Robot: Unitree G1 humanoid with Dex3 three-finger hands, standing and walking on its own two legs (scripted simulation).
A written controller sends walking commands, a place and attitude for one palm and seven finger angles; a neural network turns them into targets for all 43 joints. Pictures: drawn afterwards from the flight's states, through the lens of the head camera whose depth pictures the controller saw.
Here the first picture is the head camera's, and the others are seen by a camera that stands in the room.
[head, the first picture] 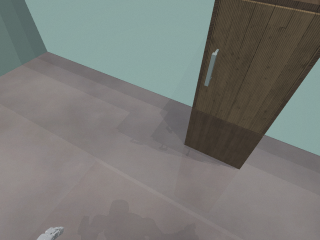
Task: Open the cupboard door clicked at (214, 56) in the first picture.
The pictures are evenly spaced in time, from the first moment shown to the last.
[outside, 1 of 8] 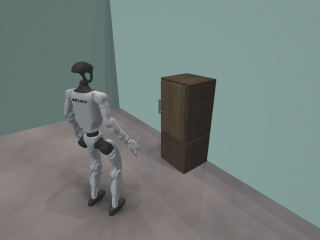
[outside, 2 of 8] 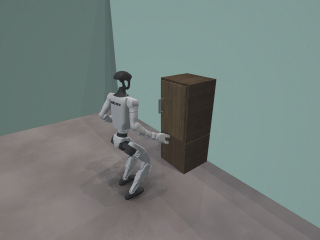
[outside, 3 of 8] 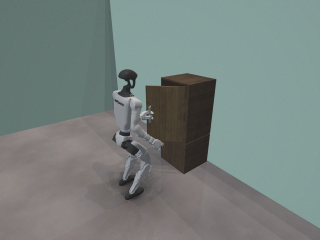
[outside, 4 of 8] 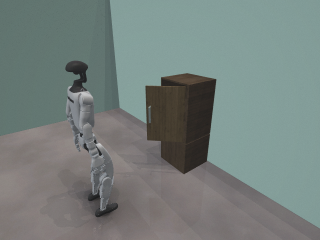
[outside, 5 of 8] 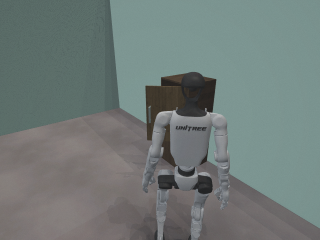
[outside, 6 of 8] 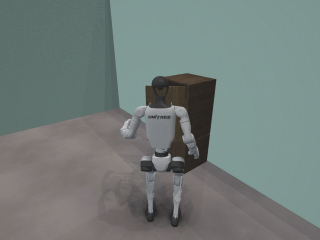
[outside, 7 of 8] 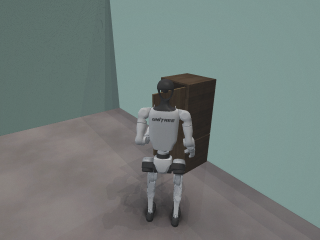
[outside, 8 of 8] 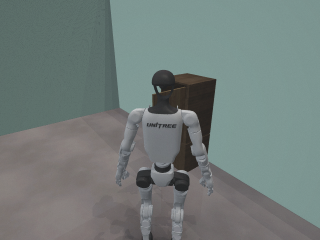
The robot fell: no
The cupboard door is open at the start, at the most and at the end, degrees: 0 92 92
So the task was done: yes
